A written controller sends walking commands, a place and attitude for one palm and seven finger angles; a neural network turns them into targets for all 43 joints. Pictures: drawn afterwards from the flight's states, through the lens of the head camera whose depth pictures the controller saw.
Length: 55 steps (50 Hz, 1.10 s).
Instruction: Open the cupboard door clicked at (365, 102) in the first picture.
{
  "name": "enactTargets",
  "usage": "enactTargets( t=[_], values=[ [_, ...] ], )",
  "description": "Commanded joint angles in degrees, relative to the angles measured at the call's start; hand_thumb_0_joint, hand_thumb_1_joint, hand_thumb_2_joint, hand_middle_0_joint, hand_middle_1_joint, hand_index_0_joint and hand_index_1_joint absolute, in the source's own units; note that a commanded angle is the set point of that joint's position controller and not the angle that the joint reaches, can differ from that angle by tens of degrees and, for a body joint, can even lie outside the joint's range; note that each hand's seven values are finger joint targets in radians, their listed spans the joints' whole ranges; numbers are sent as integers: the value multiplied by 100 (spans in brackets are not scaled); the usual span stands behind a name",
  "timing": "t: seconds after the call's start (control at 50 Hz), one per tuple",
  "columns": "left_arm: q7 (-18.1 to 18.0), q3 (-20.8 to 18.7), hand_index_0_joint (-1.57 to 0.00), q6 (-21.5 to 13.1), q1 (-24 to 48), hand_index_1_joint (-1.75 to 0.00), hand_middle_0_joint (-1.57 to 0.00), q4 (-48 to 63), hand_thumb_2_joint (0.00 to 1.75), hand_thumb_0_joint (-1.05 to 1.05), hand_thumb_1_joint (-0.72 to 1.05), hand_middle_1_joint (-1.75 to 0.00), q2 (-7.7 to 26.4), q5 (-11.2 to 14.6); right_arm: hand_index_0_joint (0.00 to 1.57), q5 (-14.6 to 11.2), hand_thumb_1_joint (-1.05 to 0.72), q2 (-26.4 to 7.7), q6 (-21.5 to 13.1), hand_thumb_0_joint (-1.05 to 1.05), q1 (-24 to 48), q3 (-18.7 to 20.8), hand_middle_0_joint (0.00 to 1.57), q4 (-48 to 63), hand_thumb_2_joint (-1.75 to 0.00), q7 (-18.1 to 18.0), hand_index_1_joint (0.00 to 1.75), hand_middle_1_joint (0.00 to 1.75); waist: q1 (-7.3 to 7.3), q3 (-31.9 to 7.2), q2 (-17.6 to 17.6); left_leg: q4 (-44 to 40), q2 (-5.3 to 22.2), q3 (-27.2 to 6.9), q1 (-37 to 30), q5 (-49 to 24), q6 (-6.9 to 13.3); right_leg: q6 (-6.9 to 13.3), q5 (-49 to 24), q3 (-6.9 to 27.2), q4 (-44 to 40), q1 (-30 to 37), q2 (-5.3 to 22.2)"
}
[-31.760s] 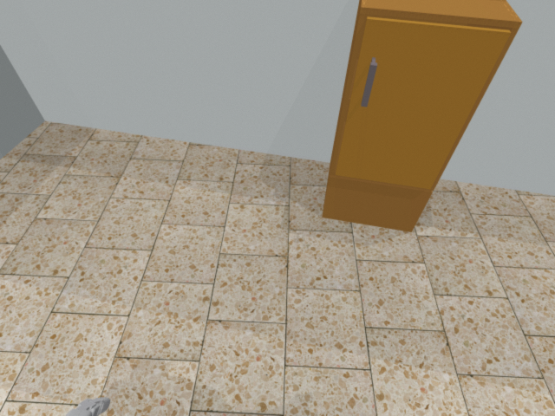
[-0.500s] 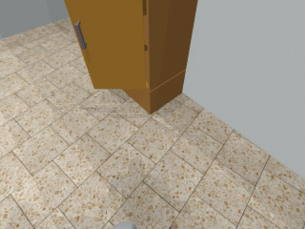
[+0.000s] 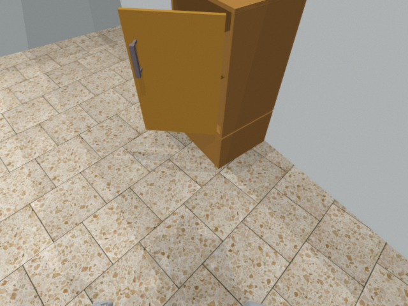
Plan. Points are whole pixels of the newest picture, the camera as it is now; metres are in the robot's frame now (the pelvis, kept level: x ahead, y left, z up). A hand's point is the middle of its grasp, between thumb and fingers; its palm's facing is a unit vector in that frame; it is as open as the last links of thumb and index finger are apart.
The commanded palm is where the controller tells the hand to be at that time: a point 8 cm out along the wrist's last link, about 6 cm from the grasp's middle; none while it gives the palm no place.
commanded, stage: take the last steps up to it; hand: left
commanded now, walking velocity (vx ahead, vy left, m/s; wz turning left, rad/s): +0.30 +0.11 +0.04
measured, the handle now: (136, 59) +0.96 +0.31 -0.04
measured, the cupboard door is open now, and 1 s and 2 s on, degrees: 49 49 49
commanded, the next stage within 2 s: come to a stop and stand still in 0.78 s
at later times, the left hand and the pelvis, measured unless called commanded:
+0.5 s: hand out of the picture +0.14 +0.25 -0.19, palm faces +0.09 -0.98 -0.19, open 7.3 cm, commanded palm none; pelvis +0.17 +0.06 -0.01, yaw +1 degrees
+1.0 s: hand (122, 206) +0.39 +0.25 -0.17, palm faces +0.06 -0.98 -0.19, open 7.2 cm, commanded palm none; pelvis +0.34 +0.07 +0.00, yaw +0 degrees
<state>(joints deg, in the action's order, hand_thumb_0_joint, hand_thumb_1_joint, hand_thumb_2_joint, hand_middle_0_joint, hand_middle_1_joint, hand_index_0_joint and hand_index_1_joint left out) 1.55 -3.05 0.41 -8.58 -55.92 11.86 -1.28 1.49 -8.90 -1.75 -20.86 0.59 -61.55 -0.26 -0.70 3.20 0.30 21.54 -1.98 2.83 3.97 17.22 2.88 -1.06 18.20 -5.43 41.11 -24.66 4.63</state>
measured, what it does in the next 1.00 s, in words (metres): walks ahead: right foot, then left foot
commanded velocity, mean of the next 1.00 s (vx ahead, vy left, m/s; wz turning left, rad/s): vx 0.17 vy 0.07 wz -0.01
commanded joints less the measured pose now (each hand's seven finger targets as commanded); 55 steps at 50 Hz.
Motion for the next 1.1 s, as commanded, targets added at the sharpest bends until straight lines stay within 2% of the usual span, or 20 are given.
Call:
enactTargets(
  t=[0.0,0.04,0.06,0.1,0.18,0.26,0.32,0.34,0.38,0.44,0.54,0.64,0.7,0.74,0.76,0.82,0.92,0.96,1.0,1.08],
  values=[
    [-26,-151,-20,-221,-564,-30,-20,168,90,0,90,-30,517,-27,20,-47,-90,-837,-124,0,-90,223,20,143,-90,-75,30,30,438,-30,24,428,935,-592,1372,-709,399,106,-532,43,-1274,2166,-100],
    [-106,-369,-20,-288,-1888,-30,-20,-140,90,0,90,-30,1440,-24,20,-91,-90,-570,-128,0,-65,219,20,418,-90,-1,30,30,851,-524,1794,3205,-36,230,3260,1780,-129,1126,560,3178,-2767,3784,2288],
    [-157,-365,-20,-270,-1778,-30,-20,-75,90,0,90,-30,1417,29,20,-45,-90,-818,-81,0,136,274,20,484,-90,11,30,30,784,-355,1331,4094,349,-268,3366,1772,-162,1416,1782,3573,-3203,3048,2511],
    [-221,-217,-20,-291,-1062,-30,-20,92,90,0,90,-30,824,23,20,1,-90,-685,-4,0,618,326,20,524,-90,56,30,30,435,366,1040,4404,763,-539,3442,730,-235,1175,1708,2752,-3356,1693,2078],
    [-185,-196,-20,-452,-810,-30,-20,58,90,0,90,-30,585,-4,20,1,-90,-236,82,0,357,267,20,386,-90,176,30,30,123,-24,617,3016,847,-55,2394,-59,-449,858,-120,962,-3289,1127,1462],
    [-129,-275,-20,-456,-994,-30,-20,-163,90,0,90,-30,806,-25,20,-3,-90,-141,2,0,672,270,20,578,-90,252,30,30,257,-46,651,1578,557,357,1880,-310,-486,810,-192,655,-3025,1226,1312],
    [-111,-283,-20,-373,-890,-30,-20,-207,90,0,90,-30,816,-9,20,-3,-90,-389,-82,0,364,307,20,536,-90,224,30,30,18,-125,413,633,342,586,641,-563,-449,575,337,412,-2408,686,1011],
    [-88,-258,-20,-330,-805,-30,-20,-164,90,0,90,-30,732,-9,20,1,-90,-661,-107,0,-48,367,20,436,-90,174,30,30,-214,-197,-16,485,456,424,-93,-210,-378,449,588,184,-1781,149,807],
    [-49,-123,-20,-315,-487,-30,-20,242,90,0,90,-30,224,31,20,104,-90,-1603,-123,0,-1308,561,20,241,-90,-12,30,30,-723,-609,-1800,-785,2445,-2438,-1084,905,694,47,1642,-456,1437,-1390,-318],
    [-44,-102,-20,-327,-65,-30,-20,222,90,0,90,-30,278,5,20,48,-90,-1113,-179,0,-475,379,20,418,-90,-100,30,30,-360,-186,-1025,-948,2415,-2034,-63,299,892,201,656,469,2955,-1784,308],
    [2,-41,-20,-194,-420,-30,-20,32,90,0,90,-30,77,-6,20,30,-90,-846,-293,0,24,277,20,369,-90,-109,30,30,50,-255,-520,-1012,1855,-527,329,-1329,694,96,22,205,1241,-640,288],
    [-8,-21,-20,-185,-167,-30,-20,156,90,0,90,-30,95,-21,20,28,-90,-920,-203,0,31,279,20,197,-90,-68,30,30,71,-6,-449,-838,1752,-306,578,-1153,674,112,-266,-95,-137,252,5],
    [-43,-119,-20,-229,-735,-30,-20,-14,90,0,90,-30,341,-35,20,-23,-90,-783,-149,0,142,235,20,135,-90,-59,30,30,394,-114,-43,209,1218,46,1240,-582,254,200,-682,-21,-1224,1850,-126],
    [-118,-308,-20,-323,-1759,-30,-20,-272,90,0,90,-30,1231,-16,20,-66,-90,-483,-145,0,57,199,20,318,-90,12,30,30,699,-474,1673,2643,163,779,2947,1451,-293,1153,-728,2634,-2485,3407,1865],
    [-164,-324,-20,-304,-1846,-30,-20,-207,90,0,90,-30,1325,30,20,-69,-90,-644,-104,0,228,233,20,404,-90,2,30,30,766,-453,1315,3617,360,215,3043,2061,-304,1597,-41,3244,-2911,2961,2282],
    [-257,-191,-20,-335,-967,-30,-20,-30,90,0,90,-30,638,38,20,-38,-90,-530,-31,0,612,275,20,354,-90,10,30,30,351,-47,884,3857,825,-300,3045,825,-379,1350,-892,2000,-2920,2000,1726],
    [-266,-121,-20,-381,-542,-30,-20,-71,90,0,90,-30,486,5,20,-74,-90,-6,56,0,188,131,20,133,-90,-6,30,30,21,-451,456,1502,464,208,1373,-131,-604,977,-3335,593,-2225,1395,983],
    [-296,-52,-20,-298,-436,-30,-20,-148,90,0,90,-30,517,69,20,-62,-90,-119,64,0,-42,108,20,43,-90,-36,30,30,-99,-583,341,448,375,187,537,-1352,-602,613,-2938,423,-1744,1144,690],
    [-330,30,-20,-171,-659,-30,-20,-146,90,0,90,-30,331,116,20,-63,-90,-746,5,0,98,189,20,185,-90,-104,30,30,78,-779,-545,244,1398,-698,410,-3535,-128,119,-1305,215,-1336,1054,190],
    [-313,18,-20,99,-824,-30,-20,-175,90,0,90,-30,392,86,20,-62,-90,-1085,123,0,495,285,20,335,-90,-261,30,30,80,-363,-1180,-61,1887,-1099,614,-4699,424,-26,375,105,-379,875,-158]
  ],
)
